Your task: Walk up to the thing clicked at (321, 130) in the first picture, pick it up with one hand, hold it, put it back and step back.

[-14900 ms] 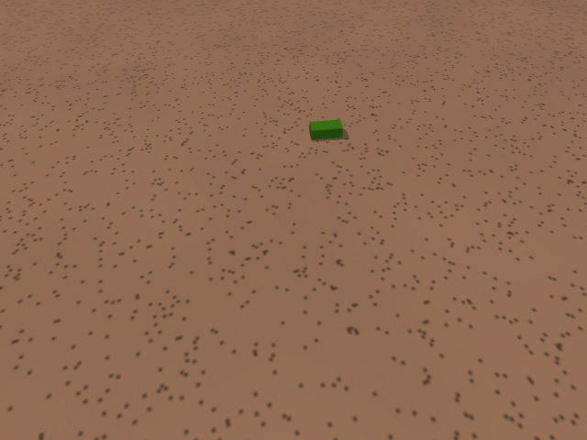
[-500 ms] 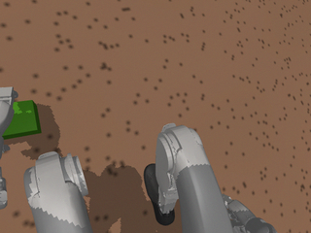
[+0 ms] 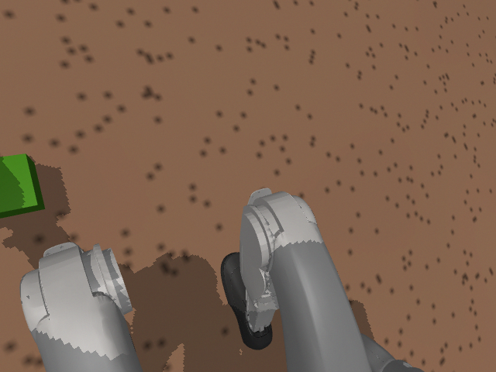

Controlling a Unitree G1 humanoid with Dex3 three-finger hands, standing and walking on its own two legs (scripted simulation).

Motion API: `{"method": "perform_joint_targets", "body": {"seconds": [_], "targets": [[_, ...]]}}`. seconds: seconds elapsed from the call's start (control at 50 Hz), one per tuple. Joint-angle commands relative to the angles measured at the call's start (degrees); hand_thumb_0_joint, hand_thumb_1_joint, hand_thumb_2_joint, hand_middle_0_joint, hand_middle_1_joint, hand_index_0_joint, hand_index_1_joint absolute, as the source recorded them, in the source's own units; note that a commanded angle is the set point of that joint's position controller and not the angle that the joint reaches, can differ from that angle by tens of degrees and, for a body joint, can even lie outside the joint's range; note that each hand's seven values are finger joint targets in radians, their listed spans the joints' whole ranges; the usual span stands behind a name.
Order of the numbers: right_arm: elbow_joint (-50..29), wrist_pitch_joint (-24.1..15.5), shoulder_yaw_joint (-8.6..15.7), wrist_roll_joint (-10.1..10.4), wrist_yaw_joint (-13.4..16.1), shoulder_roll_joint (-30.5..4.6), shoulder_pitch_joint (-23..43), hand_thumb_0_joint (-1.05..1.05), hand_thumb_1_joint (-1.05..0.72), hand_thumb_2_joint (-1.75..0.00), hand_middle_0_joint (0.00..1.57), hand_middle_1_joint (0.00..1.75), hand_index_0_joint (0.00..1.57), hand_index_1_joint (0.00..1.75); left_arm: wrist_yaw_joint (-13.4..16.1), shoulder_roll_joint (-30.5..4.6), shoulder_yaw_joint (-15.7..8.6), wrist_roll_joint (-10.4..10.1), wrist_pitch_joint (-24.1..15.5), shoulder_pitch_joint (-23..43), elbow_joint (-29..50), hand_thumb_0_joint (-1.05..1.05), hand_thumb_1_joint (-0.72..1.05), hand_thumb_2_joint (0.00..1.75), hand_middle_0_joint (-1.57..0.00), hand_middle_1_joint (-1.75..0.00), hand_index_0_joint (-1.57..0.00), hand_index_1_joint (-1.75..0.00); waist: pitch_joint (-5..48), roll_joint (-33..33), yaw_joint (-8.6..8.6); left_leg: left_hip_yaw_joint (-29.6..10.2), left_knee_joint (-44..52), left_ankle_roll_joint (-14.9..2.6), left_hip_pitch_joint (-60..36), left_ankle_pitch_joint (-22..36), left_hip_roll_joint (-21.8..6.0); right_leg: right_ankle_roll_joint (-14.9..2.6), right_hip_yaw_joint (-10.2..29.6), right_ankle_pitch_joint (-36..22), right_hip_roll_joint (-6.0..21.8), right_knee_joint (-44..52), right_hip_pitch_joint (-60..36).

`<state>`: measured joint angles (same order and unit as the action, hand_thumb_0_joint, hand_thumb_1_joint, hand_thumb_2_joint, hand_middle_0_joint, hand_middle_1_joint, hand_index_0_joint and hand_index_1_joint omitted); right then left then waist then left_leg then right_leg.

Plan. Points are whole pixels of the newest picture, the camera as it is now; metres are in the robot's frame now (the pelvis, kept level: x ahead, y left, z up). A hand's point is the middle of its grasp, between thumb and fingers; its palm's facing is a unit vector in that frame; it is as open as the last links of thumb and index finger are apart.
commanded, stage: rest palm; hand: left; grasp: from above
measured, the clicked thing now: out of the picture +0.42 +0.32 -0.26
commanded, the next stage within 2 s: close in 0.60 s
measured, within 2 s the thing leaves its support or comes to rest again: neither
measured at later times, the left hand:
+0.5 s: hand out of the picture +0.42 +0.31 -0.24, palm faces -0.40 -0.16 -0.90, open 14.2 cm
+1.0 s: hand out of the picture +0.39 +0.28 -0.24, palm faces -0.39 -0.04 -0.92, open 13.8 cm
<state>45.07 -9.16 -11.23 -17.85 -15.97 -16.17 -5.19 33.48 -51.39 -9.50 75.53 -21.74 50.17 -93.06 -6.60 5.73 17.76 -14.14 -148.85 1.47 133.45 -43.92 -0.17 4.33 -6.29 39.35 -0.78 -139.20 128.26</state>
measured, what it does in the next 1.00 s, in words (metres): stands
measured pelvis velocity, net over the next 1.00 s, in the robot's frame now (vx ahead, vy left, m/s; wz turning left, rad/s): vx -0.01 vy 0.00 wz -0.03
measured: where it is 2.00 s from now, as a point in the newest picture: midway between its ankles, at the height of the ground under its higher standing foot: (191, 348)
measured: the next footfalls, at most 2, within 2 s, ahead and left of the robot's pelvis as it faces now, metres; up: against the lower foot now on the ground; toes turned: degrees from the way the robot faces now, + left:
none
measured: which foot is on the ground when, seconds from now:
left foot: down 0.00-1.00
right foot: down 0.00-1.00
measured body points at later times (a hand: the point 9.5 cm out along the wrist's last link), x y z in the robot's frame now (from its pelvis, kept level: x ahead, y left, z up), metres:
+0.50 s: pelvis -0.01 +0.01 +0.00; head +0.24 +0.13 +0.35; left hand +0.43 +0.32 -0.19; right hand +0.07 -0.27 -0.06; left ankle +0.05 +0.13 -0.26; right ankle +0.11 -0.13 -0.26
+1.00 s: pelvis -0.01 +0.00 +0.00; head +0.23 +0.13 +0.36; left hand +0.41 +0.28 -0.19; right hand +0.06 -0.26 -0.06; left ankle +0.05 +0.13 -0.26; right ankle +0.11 -0.13 -0.26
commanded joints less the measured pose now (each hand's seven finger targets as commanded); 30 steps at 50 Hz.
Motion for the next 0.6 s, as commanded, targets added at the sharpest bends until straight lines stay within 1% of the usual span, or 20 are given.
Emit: {"method": "perform_joint_targets", "body": {"seconds": [0.0, 0.02, 0.08, 0.1, 0.12, 0.14, 0.16, 0.2, 0.22, 0.24, 0.26, 0.3, 0.32, 0.34, 0.4, 0.42, 0.46, 0.5, 0.54, 0.58], "targets": [[-0.4, 0.0, 5.3, -0.8, 0.3, -18.7, -7.1, 0.00, -0.89, -0.90, 0.20, 0.30, 0.20, 0.30, 6.0, -9.6, 1.8, 2.2, -2.1, 12.2, 2.3, 0.00, -0.47, 0.92, -0.04, -1.01, -0.07, -0.98, 35.7, -25.5, 2.27, 8.2, 16.2, -1.76, -26.8, 13.7, -0.5, -5.03, -8.1, -13.7, -3.5, 11.2, -17.1], [-0.4, -0.1, 5.3, -0.9, 0.4, -18.9, -6.4, 0.00, -0.89, -0.90, 0.20, 0.30, 0.20, 0.30, 7.2, -9.8, 2.3, 3.1, -1.7, 12.2, 2.2, 0.00, -0.46, 0.92, -0.04, -1.01, -0.07, -0.98, 34.4, -25.3, 2.01, 8.2, 16.7, -1.77, -26.5, 11.6, -0.5, -5.16, -8.1, -11.4, -3.7, 11.8, -15.6], [0.6, -1.0, 5.4, -1.4, 0.3, -19.7, -6.3, 0.00, -0.89, -0.90, 0.20, 0.30, 0.20, 0.30, 11.0, -9.5, 3.3, 5.0, 0.2, 12.5, 1.1, 0.00, -0.47, 0.92, -0.04, -1.01, -0.07, -0.98, 33.2, -25.8, 2.51, 7.5, 18.2, -1.65, -26.9, 11.0, -0.5, -4.87, -8.8, -10.5, -3.8, 11.8, -13.2], [0.5, -1.5, 5.4, -1.5, 0.1, -19.7, -5.9, 0.00, -0.89, -0.90, 0.20, 0.30, 0.20, 0.30, 12.2, -8.6, 4.4, 5.5, 1.2, 13.0, 0.9, 0.00, -0.46, 0.91, -0.04, -1.02, -0.07, -0.98, 33.6, -25.6, 2.36, 7.6, 17.7, -1.69, -27.2, 11.3, -0.5, -4.94, -8.4, -10.8, -4.0, 11.9, -13.4], [1.1, -1.8, 5.7, -1.5, 0.0, -20.2, -5.7, 0.00, -0.89, -0.90, 0.20, 0.30, 0.20, 0.30, 13.8, -8.8, 3.7, 5.4, 2.0, 13.5, 0.6, 0.00, -0.48, 0.94, -0.05, -1.00, -0.07, -0.98, 33.7, -24.5, 2.85, 6.9, 18.3, -1.66, -26.6, 11.4, -0.7, -4.86, -9.1, -10.9, -4.0, 12.1, -13.3], [0.4, -2.5, 5.7, -1.5, -0.4, -20.2, -5.2, 0.00, -0.89, -0.90, 0.20, 0.30, 0.20, 0.30, 14.5, -7.5, 5.5, 5.9, 3.3, 14.0, 0.1, 0.00, -0.47, 0.94, -0.04, -1.01, -0.07, -0.98, 33.4, -25.4, 3.01, 7.5, 17.4, -1.68, -26.8, 11.5, -0.6, -4.87, -8.3, -11.3, -4.0, 11.6, -12.9], [0.7, -2.9, 6.1, -1.4, -0.6, -20.5, -5.1, 0.00, -0.89, -0.90, 0.20, 0.30, 0.20, 0.30, 15.6, -7.9, 4.6, 5.2, 4.2, 14.5, 0.6, 0.00, -0.48, 0.94, -0.05, -1.01, -0.07, -0.99, 33.5, -25.1, 3.13, 6.9, 18.1, -1.70, -26.5, 11.1, -0.7, -4.89, -8.7, -10.9, -4.0, 12.0, -12.9], [0.8, -4.1, 6.4, -0.8, -1.3, -20.4, -4.0, 0.00, -0.89, -0.90, 0.20, 0.30, 0.20, 0.30, 16.5, -6.6, 6.3, 4.5, 6.9, 15.7, 0.0, 0.00, -0.49, 0.94, -0.05, -1.00, -0.07, -0.98, 32.9, -25.5, 3.49, 6.6, 18.0, -1.48, -26.5, 10.0, -1.0, -4.82, -8.2, -10.3, -3.8, 11.6, -11.5], [0.9, -4.7, 6.3, -0.8, -1.6, -20.6, -4.5, 0.00, -0.90, -0.90, 0.20, 0.30, 0.20, 0.30, 16.7, -6.3, 6.0, 3.9, 8.1, 16.9, -0.6, 0.00, -0.51, 0.97, -0.05, -0.99, -0.06, -0.98, 32.8, -25.6, 4.05, 6.5, 18.1, -1.55, -26.3, 9.6, -1.0, -4.78, -8.1, -10.3, -3.5, 11.8, -11.3], [0.9, -5.1, 6.2, -0.4, -1.9, -20.6, -4.0, 0.00, -0.90, -0.90, 0.20, 0.30, 0.20, 0.30, 16.5, -6.0, 6.3, 3.2, 9.3, 17.7, -0.4, 0.00, -0.51, 0.96, -0.05, -0.99, -0.06, -0.98, 32.6, -26.3, 3.82, 6.6, 18.1, -1.57, -26.0, 9.2, -1.0, -4.89, -7.8, -10.2, -3.4, 11.7, -11.3], [1.0, -5.4, 6.2, 0.0, -2.1, -20.6, -4.1, 0.00, -0.90, -0.90, 0.20, 0.30, 0.20, 0.30, 16.5, -6.7, 5.6, 2.2, 10.4, 17.5, -0.8, 0.00, -0.51, 0.95, -0.05, -1.00, -0.06, -0.99, 33.4, -25.9, 3.43, 6.5, 18.2, -1.69, -25.3, 9.0, -1.1, -5.04, -7.6, -10.3, -3.4, 12.1, -12.1], [0.5, -6.5, 6.7, 0.6, -2.8, -21.1, -4.4, 0.00, -0.90, -0.90, 0.20, 0.30, 0.20, 0.30, 15.2, -6.5, 5.1, 0.8, 12.3, 19.1, -0.4, 0.00, -0.52, 0.96, -0.05, -0.99, -0.06, -0.98, 32.5, -26.5, 3.59, 6.4, 17.7, -1.76, -25.0, 8.4, -1.1, -4.95, -7.5, -10.2, -2.8, 11.4, -10.7], [-1.1, -7.1, 6.8, 0.7, -3.0, -22.1, -4.0, 0.00, -0.90, -0.90, 0.20, 0.30, 0.20, 0.30, 14.7, -10.8, 1.4, 0.5, 12.5, 20.7, 1.9, 0.00, -0.52, 0.96, -0.05, -0.99, -0.06, -0.98, 34.2, -27.9, 3.12, 6.4, 17.9, -1.80, -26.1, 10.3, -1.1, -4.80, -7.6, -11.6, -2.6, 11.2, -11.8], [-0.8, -7.2, 6.5, 1.2, -3.0, -22.0, -3.4, 0.00, -0.90, -0.90, 0.20, 0.30, 0.20, 0.30, 13.7, -10.7, 1.6, 0.1, 13.3, 20.2, 0.5, 0.00, -0.53, 0.98, -0.05, -0.99, -0.05, -0.99, 33.8, -27.9, 2.45, 6.1, 17.8, -1.66, -25.8, 10.0, -1.2, -5.04, -7.3, -11.4, -2.4, 10.6, -11.5], [-0.7, -7.6, 6.6, 1.5, -3.5, -21.7, -6.0, 0.00, -0.90, -0.90, 0.20, 0.30, 0.20, 0.30, 9.6, -12.2, -2.0, -1.2, 13.6, 17.5, -3.8, 0.00, -0.52, 0.96, -0.05, -0.99, -0.05, -0.99, 32.8, -26.3, 3.52, 6.8, 16.9, -2.02, -24.1, 12.1, -0.8, -4.64, -7.2, -13.3, -2.4, 10.5, -14.2], [-0.6, -7.4, 6.1, 1.5, -3.4, -21.3, -7.0, 0.00, -0.90, -0.90, 0.20, 0.30, 0.20, 0.30, 8.2, -13.3, -2.8, -1.5, 13.3, 16.8, -4.2, 0.00, -0.52, 0.96, -0.05, -1.00, -0.05, -0.99, 34.0, -26.5, 3.30, 7.1, 17.1, -2.18, -24.0, 12.9, -0.5, -4.65, -7.1, -13.7, -2.5, 11.0, -15.9], [-0.7, -7.2, 5.8, 1.2, -3.2, -20.3, -7.9, 0.00, -0.90, -0.90, 0.20, 0.30, 0.20, 0.30, 4.9, -12.1, -2.5, -2.8, 12.4, 14.8, -4.5, 0.00, -0.52, 0.95, -0.05, -1.01, -0.05, -1.01, 35.1, -25.7, 3.63, 7.3, 16.8, -2.44, -24.5, 14.4, -0.2, -4.42, -7.4, -15.1, -2.4, 11.3, -18.3], [-1.1, -6.8, 6.2, 1.5, -2.8, -20.8, -8.0, 0.00, -0.90, -0.91, 0.20, 0.30, 0.20, 0.30, 2.4, -11.6, -1.7, -3.5, 11.0, 13.4, -3.1, 0.00, -0.51, 0.94, -0.05, -1.04, -0.06, -1.02, 36.2, -27.4, 2.99, 6.3, 18.1, -2.02, -26.7, 15.3, -0.3, -4.48, -7.9, -15.6, -2.4, 11.0, -18.0], [-1.1, -6.2, 5.9, 1.6, -2.6, -20.4, -7.8, 0.00, -0.91, -0.91, 0.20, 0.30, 0.20, 0.30, 0.0, -9.1, 1.4, -4.1, 8.8, 14.4, -0.8, 0.00, -0.51, 0.94, -0.05, -1.05, -0.07, -1.03, 36.9, -28.7, 3.98, 6.3, 17.7, -1.73, -28.5, 16.7, -0.6, -4.28, -8.1, -16.9, -2.8, 10.8, -18.6], [-0.9, -5.4, 4.6, 1.7, -2.5, -19.7, -8.6, 0.00, -0.91, -0.91, 0.20, 0.30, 0.20, 0.30, -1.1, -8.6, 3.2, -4.4, 6.0, 15.1, 1.7, 0.00, -0.51, 0.94, -0.05, -1.05, -0.07, -1.03, 38.5, -26.8, 4.69, 6.5, 16.4, -1.75, -28.6, 18.7, -0.6, -4.33, -8.4, -19.2, -3.0, 11.2, -21.1]]}}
